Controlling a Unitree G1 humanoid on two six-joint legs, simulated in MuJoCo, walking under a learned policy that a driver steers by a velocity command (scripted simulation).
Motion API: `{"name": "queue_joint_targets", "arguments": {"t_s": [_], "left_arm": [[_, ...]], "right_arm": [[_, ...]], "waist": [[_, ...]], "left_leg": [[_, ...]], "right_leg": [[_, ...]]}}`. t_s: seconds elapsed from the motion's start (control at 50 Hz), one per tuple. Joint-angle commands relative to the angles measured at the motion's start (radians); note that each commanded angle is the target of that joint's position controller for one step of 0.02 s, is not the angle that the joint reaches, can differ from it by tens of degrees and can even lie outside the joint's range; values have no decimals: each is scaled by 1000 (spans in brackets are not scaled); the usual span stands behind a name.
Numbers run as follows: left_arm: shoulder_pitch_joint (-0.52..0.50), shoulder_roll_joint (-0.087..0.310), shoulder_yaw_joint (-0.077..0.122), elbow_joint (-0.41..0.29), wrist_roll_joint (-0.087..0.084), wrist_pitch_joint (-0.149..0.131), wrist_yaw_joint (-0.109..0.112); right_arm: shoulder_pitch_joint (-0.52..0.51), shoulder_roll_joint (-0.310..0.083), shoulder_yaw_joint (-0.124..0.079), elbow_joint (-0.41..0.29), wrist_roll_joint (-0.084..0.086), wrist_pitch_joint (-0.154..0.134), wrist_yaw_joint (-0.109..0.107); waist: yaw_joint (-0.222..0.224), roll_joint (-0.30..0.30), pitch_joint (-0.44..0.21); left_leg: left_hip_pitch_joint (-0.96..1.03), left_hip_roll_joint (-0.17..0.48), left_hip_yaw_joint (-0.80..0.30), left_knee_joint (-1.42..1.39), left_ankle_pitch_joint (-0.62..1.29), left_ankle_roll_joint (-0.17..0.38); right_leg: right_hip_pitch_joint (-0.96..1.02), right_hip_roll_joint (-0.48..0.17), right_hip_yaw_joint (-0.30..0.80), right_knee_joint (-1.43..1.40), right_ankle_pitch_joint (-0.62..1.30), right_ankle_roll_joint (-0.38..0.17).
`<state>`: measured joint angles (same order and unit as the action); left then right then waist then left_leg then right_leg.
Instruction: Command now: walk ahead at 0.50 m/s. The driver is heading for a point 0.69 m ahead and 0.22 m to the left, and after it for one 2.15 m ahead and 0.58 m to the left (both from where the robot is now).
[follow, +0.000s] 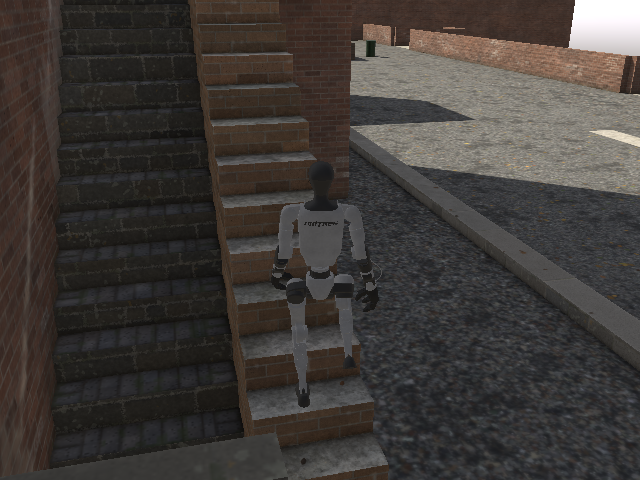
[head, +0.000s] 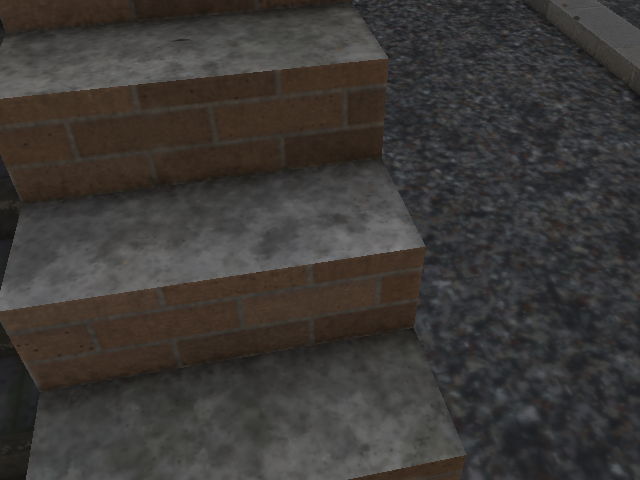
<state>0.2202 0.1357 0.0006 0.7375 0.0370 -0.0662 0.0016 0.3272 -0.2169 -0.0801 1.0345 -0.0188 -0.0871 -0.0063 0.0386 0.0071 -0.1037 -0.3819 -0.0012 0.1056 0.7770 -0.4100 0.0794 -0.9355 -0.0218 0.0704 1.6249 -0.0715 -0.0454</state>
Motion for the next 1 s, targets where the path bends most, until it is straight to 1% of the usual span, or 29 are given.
{"name": "queue_joint_targets", "arguments": {"t_s": [0.02,0.04,0.12,0.14,0.18,0.2,0.22,0.24,0.26,0.3,0.36,0.4,0.48,0.54,0.58,0.6,0.62,0.64,0.66,0.68,0.7,0.72,0.74,0.76,0.78,0.82,0.9,0.94,1.0], "left_arm": [[46,82,34,-12,-18,-2,12],[18,105,36,-18,-1,-13,14],[-189,107,21,-77,-22,-38,-53],[-89,107,31,-40,-57,-46,-50],[105,79,32,4,-63,-57,-35],[214,109,42,37,-37,-61,-18],[218,174,36,50,-8,-59,-15],[400,293,69,82,1,-37,10],[419,232,64,59,23,-26,17],[291,208,53,52,65,-41,6],[324,179,56,125,43,-91,4],[348,150,50,159,46,-102,-5],[232,96,28,165,32,-69,-18],[41,217,48,99,33,-33,3],[-80,371,75,27,-32,-43,12],[-140,469,97,-5,-66,-52,15],[-88,499,117,8,-76,-34,-11],[51,407,104,-41,-71,-33,-35],[46,356,102,-74,-39,-32,-59],[64,228,67,-84,8,-8,-92],[44,135,44,-69,30,-22,-91],[-31,-2,3,-69,46,-49,-63],[-61,-36,-16,-147,72,-46,-36],[-88,-10,-17,-232,66,-29,-28],[-92,17,-14,-247,77,-11,-16],[-87,87,1,-236,51,6,-5],[-147,103,6,-253,-15,16,-9],[-123,111,14,-233,-21,42,9],[-91,92,19,-211,-33,49,11]], "right_arm": [[-101,-132,-25,-118,4,-36,-4],[-152,-123,-26,-160,-8,-33,-6],[-56,-167,-30,-222,-50,-6,-28],[-50,-138,-21,-251,-59,12,-31],[-87,-172,-27,-257,5,23,-19],[-185,-96,5,-323,44,8,-10],[-169,55,43,-381,70,-7,-6],[-100,66,50,-367,127,-8,12],[-145,-19,27,-326,100,-5,14],[-340,11,27,-395,70,-3,0],[-409,10,35,-494,51,44,-9],[-432,43,43,-527,55,66,-9],[-508,57,51,-583,41,109,-16],[-317,41,58,-604,54,140,-2],[-133,0,32,-566,42,130,-28],[-20,-98,-8,-535,21,107,-26],[-25,-58,-8,-549,30,86,-22],[-137,-85,-5,-504,60,72,-33],[-69,-133,-36,-483,43,75,-41],[-118,-209,-63,-442,5,91,-59],[-191,-130,-39,-426,-9,106,-29],[-235,-116,-20,-390,-19,118,3],[-232,-78,-6,-383,10,107,3],[-231,-60,-1,-382,7,95,-11],[-298,-46,8,-365,4,89,-13],[-292,-77,-2,-361,-24,77,-18],[-257,-112,-11,-403,-38,88,-56],[-248,-102,-4,-461,-29,94,-60],[-257,-79,6,-485,-30,106,-61]], "waist": [[22,141,155],[31,114,166],[-86,53,162],[-78,35,59],[46,133,-73],[107,146,-125],[21,-94,-137],[90,-295,-315],[128,-103,-286],[92,-153,-52],[27,-81,43],[18,-166,100],[-67,-126,305],[-177,-244,242],[-262,-259,28],[-332,-141,-162],[-293,-209,-179],[-143,-71,-152],[-130,111,-206],[-52,208,-279],[-25,66,-198],[-10,35,-89],[48,13,-108],[51,77,-53],[92,50,56],[64,-8,143],[4,32,60],[-17,12,-3],[-33,117,-6]], "left_leg": [[-71,261,-369,-475,-176,176],[-14,257,-385,-452,-180,157],[285,217,-295,-460,103,113],[320,105,-194,-315,383,126],[350,68,-114,22,978,122],[161,39,-155,206,618,84],[-247,-24,-106,364,67,-6],[-484,-42,-71,547,-63,-58],[-522,-40,-95,851,-46,-79],[-752,-92,-114,1391,-42,-60],[-860,-81,-177,1584,-128,2],[-1031,-102,-195,1846,-171,33],[-1033,-73,-125,1669,-113,31],[-462,-7,-56,1218,-12,37],[20,-98,69,952,40,84],[220,-155,68,837,39,57],[164,-159,41,523,-59,44],[289,-177,-147,338,-107,110],[338,-34,-494,-3,-148,160],[188,13,-706,-164,-399,170],[114,-48,-543,3,-186,127],[-3,-88,-365,38,35,148],[-112,-24,-531,-141,98,153],[-299,50,-785,-337,-219,162],[-397,41,-811,-348,-398,152],[-390,6,-697,-357,-351,143],[-206,8,-584,-362,-137,146],[-74,67,-597,-393,-92,110],[-100,79,-576,-446,-59,78]], "right_leg": [[-23,-60,-84,15,-56,1],[-23,-115,-46,-160,-104,1],[109,-87,-137,-728,-368,-28],[327,30,-218,-927,-400,-1],[700,69,-266,-1296,14,17],[932,-10,-199,-1384,141,55],[1251,-236,10,-1156,842,95],[1522,-458,225,-1045,1216,-81],[1407,-475,261,-1070,1040,-185],[1221,-407,193,-1093,909,-193],[1135,-417,88,-1192,576,-147],[1126,-438,65,-1238,401,-131],[762,-367,-149,-1459,61,-58],[505,-275,-424,-1619,337,27],[546,-289,-462,-1497,1395,-1],[630,-287,-422,-1268,1626,-40],[789,-307,-383,-1046,1558,-45],[548,-181,-341,-781,1174,19],[365,-85,-258,-453,85,62],[315,6,-81,-83,-199,64],[270,-15,0,200,-133,63],[221,-19,28,318,-123,16],[172,-14,72,366,-15,1],[188,-2,50,414,-22,22],[154,7,57,406,-27,36],[103,29,27,265,-131,47],[183,66,-52,-49,-226,34],[218,57,-71,-177,-200,38],[384,48,-77,-375,-209,20]]}}
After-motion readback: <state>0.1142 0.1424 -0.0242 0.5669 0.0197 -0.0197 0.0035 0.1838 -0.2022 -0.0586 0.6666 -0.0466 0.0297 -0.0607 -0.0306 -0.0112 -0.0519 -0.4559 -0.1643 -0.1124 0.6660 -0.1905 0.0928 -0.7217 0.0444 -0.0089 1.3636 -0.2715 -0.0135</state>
